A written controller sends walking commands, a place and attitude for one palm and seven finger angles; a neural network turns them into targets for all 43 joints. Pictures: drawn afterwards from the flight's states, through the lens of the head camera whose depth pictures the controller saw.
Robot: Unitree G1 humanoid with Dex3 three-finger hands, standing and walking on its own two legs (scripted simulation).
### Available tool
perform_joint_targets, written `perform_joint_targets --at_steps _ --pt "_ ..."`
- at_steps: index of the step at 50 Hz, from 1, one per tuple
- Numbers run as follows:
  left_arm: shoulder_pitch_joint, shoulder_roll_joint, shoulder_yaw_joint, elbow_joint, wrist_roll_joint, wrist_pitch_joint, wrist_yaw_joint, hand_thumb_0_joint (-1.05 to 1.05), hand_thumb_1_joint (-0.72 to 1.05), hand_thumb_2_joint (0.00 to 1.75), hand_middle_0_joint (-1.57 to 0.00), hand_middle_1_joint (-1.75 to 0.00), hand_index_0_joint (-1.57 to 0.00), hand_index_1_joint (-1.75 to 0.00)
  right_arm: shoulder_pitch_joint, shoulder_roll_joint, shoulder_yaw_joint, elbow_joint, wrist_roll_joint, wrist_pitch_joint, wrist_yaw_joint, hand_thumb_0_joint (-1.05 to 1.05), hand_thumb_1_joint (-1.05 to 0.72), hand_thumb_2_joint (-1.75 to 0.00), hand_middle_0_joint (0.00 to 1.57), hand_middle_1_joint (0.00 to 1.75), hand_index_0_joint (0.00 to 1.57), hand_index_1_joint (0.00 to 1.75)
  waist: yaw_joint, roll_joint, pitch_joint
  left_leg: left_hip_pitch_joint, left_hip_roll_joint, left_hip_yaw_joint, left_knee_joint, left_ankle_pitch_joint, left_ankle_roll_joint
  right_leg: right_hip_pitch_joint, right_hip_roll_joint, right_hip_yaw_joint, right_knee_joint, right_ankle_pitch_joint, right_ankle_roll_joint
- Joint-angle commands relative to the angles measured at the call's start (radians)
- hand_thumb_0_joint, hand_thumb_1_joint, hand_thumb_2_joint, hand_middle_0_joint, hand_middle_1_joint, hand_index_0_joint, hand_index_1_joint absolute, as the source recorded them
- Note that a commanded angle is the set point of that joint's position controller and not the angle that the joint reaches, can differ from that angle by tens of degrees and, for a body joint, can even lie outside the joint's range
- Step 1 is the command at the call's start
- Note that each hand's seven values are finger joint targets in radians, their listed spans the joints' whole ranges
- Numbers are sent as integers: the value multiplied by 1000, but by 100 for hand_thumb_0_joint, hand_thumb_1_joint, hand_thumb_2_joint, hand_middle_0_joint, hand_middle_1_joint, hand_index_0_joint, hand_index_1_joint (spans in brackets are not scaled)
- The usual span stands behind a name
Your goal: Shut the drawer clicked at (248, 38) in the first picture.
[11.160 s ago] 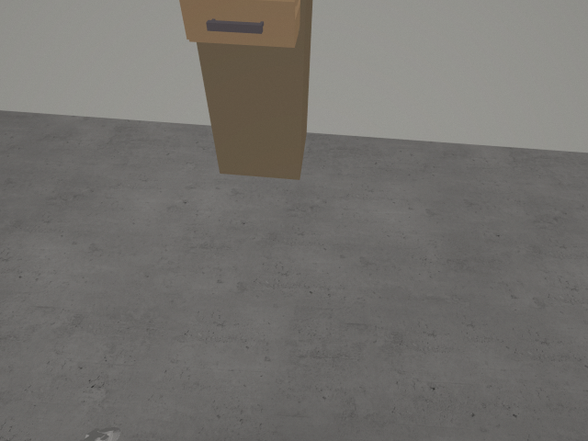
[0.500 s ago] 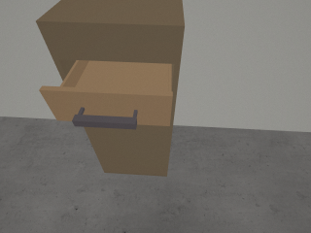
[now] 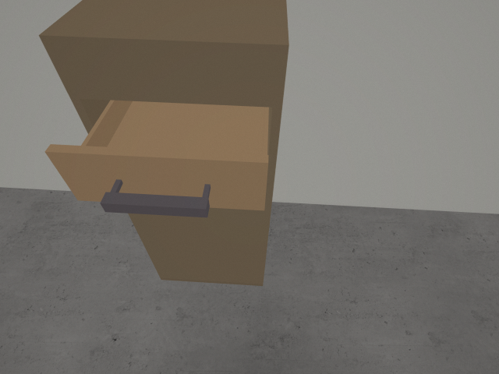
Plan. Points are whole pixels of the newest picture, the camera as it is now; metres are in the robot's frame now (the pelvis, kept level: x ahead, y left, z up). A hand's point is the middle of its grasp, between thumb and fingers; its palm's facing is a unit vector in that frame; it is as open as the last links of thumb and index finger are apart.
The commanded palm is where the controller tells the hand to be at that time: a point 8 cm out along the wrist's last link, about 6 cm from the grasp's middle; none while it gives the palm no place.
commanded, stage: raise the hand and make a fist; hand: left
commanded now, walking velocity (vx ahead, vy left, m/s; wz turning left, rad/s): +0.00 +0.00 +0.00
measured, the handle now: (159, 195) +0.40 +0.19 +0.05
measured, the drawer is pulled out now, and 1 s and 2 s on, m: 0.16 0.16 0.16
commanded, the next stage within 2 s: bring the fist close to the handle in 1.88 s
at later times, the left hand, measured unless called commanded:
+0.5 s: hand out of the picture +0.12 +0.16 -0.02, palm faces +0.16 -0.99 -0.06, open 5.4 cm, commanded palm +0.13 +0.21 +0.00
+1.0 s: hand (131, 320) +0.18 +0.17 +0.06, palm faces +0.00 -1.00 -0.06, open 3.3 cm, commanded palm +0.15 +0.22 +0.08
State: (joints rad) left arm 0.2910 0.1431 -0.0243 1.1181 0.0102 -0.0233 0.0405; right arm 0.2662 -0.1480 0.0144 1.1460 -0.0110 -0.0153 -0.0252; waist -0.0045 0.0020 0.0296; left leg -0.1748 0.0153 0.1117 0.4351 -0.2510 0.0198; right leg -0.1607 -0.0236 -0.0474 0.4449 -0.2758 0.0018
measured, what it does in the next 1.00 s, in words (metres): stands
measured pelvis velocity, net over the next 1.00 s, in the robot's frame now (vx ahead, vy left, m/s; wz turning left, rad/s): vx -0.02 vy -0.01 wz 0.05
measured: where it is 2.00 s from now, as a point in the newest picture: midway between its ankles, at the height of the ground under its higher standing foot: outside the picture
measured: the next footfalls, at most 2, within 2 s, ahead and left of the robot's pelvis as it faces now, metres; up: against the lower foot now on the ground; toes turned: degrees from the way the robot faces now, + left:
none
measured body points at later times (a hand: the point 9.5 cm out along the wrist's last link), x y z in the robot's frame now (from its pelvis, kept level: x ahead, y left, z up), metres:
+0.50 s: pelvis -0.03 -0.04 -0.06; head +0.00 -0.03 +0.39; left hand +0.11 +0.22 -0.01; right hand +0.23 -0.26 -0.08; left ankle -0.01 +0.10 -0.74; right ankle -0.02 -0.12 -0.74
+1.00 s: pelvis -0.02 -0.01 -0.03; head +0.00 -0.02 +0.42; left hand +0.17 +0.22 +0.07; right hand +0.14 -0.27 -0.11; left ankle -0.01 +0.10 -0.74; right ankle -0.02 -0.12 -0.74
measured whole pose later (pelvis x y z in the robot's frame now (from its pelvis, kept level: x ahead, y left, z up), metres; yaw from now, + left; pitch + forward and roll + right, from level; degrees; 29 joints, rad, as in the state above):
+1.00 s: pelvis -0.02 -0.01 -0.03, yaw +3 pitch +4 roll -1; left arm 0.45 0.23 0.15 -0.20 -0.28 -0.25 -0.26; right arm 0.31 -0.29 -0.01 0.61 0.05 -0.26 -0.05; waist 0.00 0.04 -0.06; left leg -0.46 0.04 0.05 0.77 -0.38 0.01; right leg -0.41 -0.02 -0.10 0.74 -0.40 -0.02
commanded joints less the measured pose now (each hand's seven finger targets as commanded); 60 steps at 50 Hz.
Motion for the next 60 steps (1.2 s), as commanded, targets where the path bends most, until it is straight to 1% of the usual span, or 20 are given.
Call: perform_joint_targets --at_steps 1,2,3,4,6,9,11,14,17,21,22,27,32,34,37,41,47,52,56,60 --pt "-191 262 129 -1310 -114 -164 64 0 90 90 -24 -34 -24 -34 -77 -198 -13 -400 49 -257 -71 0 -90 -90 20 30 20 30 15 272 -433 258 36 -87 -18 491 10 2 6 20 73 224 -48" --pt "-131 194 79 -1215 -127 -109 111 0 90 90 -26 -37 -26 -37 -68 -198 -36 -344 50 -291 -71 0 -90 -90 20 30 20 30 -10 226 -340 171 38 -87 -18 407 -19 -52 10 -14 72 111 -37" --pt "152 -34 -51 -1005 -124 -5 100 0 90 90 -28 -39 -28 -39 -31 -158 -36 -338 64 -291 -57 0 -90 -90 20 30 20 30 -22 137 -186 82 47 -97 -25 326 -2 -121 6 -30 52 94 -25" --pt "-8 -36 -77 -1238 -174 -26 73 0 90 90 -30 -41 -30 -41 -45 -203 -36 -418 73 -303 -54 0 -90 -90 20 30 20 30 -33 102 -73 8 40 -125 -18 228 -3 -128 2 -45 40 114 -22" --pt "17 7 -41 -1259 -155 -114 41 0 90 90 -34 -45 -34 -45 -61 -228 -56 -472 48 -342 -56 0 -90 -90 20 30 20 30 -62 -23 -38 -56 12 -130 53 129 8 -219 12 -58 37 64 -17" --pt "276 -41 7 -1033 -178 -242 -72 0 90 90 -40 -52 -40 -52 -85 -219 -79 -555 28 -337 -23 0 -90 -90 20 30 20 30 4 -286 11 -242 -4 -122 158 66 -8 -336 26 -72 126 -8 -12" --pt "422 -15 72 -982 -219 -366 -195 0 90 90 -44 -56 -44 -56 -122 -219 -93 -606 26 -323 3 0 -90 -90 20 30 20 30 55 -343 -24 -360 -20 -98 226 37 -23 -342 21 -49 198 19 -15" --pt "408 131 224 -987 -237 -479 -349 0 90 90 -50 -62 -50 -62 -168 -238 -112 -709 29 -278 35 0 -90 -90 20 30 20 30 80 -155 -121 -403 -49 -53 323 62 -31 -285 -6 6 287 141 -34" --pt "297 208 277 -1220 -226 -448 -320 0 90 90 -56 -69 -56 -69 -172 -216 -107 -776 33 -228 27 0 -90 -90 20 30 20 30 102 50 -241 -390 -50 -30 347 76 -14 -267 -4 31 335 154 -33" --pt "65 176 239 -1554 -246 -518 -227 0 90 90 -64 -78 -64 -78 -99 -174 -88 -797 31 -222 9 0 -90 -90 20 30 20 30 18 169 -338 -301 -22 -67 399 108 7 -328 13 45 337 157 -26" --pt "-44 182 209 -1611 -247 -550 -220 0 90 90 -66 -80 -66 -80 -74 -182 -80 -779 25 -224 3 0 -90 -90 20 30 20 30 -33 107 -322 -314 -15 -87 430 83 14 -378 21 57 336 128 -16" --pt "-132 134 66 -1460 -275 -592 -347 0 90 90 -76 -91 -76 -91 -80 -215 -48 -712 50 -287 -25 0 -90 -90 20 30 20 30 -120 31 -167 -386 3 -130 472 -60 20 -478 16 107 256 -80 -8" --pt "-32 266 197 -1188 -278 -295 -429 0 90 90 -86 -101 -86 -101 -106 -242 -45 -726 73 -274 -51 0 -90 -90 20 30 20 30 -30 -90 -192 -429 -10 -123 392 -102 20 -336 -25 165 140 -218 18" --pt "21 301 307 -1235 -307 -199 -399 0 90 90 -90 -106 -90 -106 -142 -223 -42 -755 72 -251 -55 0 -90 -90 20 30 20 30 38 -117 -285 -417 -21 -116 358 -48 13 -198 -55 173 144 -125 31" --pt "65 285 410 -1350 -362 -171 -291 0 90 90 -96 -112 -96 -112 -170 -183 -34 -764 64 -234 -53 0 -90 -90 20 30 20 30 88 -118 -329 -360 -19 -115 310 35 0 -93 -51 130 171 61 36" --pt "104 225 353 -1508 -328 -268 -216 0 90 90 -104 -121 -104 -121 -121 -170 -43 -753 57 -264 -29 0 -90 -90 20 30 20 30 63 -13 -264 -273 -9 -92 253 120 -2 -154 -13 47 204 229 19" --pt "39 148 137 -1513 -295 -289 -324 0 90 90 -116 -134 -116 -134 -87 -215 -43 -732 64 -328 -24 0 -90 -90 20 30 20 30 -25 -6 -151 -212 -4 -105 242 59 17 -259 11 35 145 83 12" --pt "-19 221 201 -1632 -272 -238 -275 0 90 90 -126 -145 -126 -145 -83 -223 -41 -720 61 -360 -36 0 -90 -90 20 30 20 30 8 26 -230 -121 3 -131 178 66 18 -220 26 -19 147 52 -6" --pt "-11 167 179 -1706 -247 -202 -190 0 90 90 -134 -153 -134 -153 -93 -198 -26 -731 55 -351 -21 0 -90 -90 20 30 20 30 32 88 -245 -63 14 -141 141 172 2 -177 28 -54 170 140 -18" --pt "-27 115 111 -1675 -232 -105 -189 0 90 90 -140 -160 -140 -160 -120 -195 -10 -743 56 -315 -10 0 -90 -90 20 30 20 30 30 43 -166 -61 19 -137 110 177 -2 -164 31 -55 141 161 -16"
